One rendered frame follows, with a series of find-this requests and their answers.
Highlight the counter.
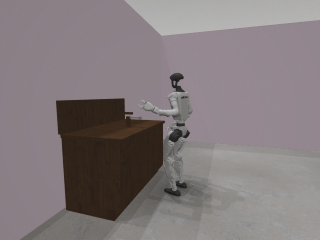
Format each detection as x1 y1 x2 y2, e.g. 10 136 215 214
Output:
56 98 165 221

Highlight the robot left foot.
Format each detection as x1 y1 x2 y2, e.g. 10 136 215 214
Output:
164 188 181 197

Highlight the left robot forearm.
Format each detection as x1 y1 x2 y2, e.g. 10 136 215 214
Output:
151 106 177 117

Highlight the left robot hand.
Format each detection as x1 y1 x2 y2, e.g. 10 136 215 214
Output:
138 100 154 111

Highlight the left robot upper arm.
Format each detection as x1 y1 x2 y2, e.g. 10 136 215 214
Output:
167 92 179 118

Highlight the right robot hand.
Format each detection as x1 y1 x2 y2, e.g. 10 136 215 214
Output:
167 121 177 132

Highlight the robot left shin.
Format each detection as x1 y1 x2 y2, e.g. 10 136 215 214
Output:
163 159 177 191

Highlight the right robot upper arm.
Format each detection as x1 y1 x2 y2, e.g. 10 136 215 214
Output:
186 92 193 115

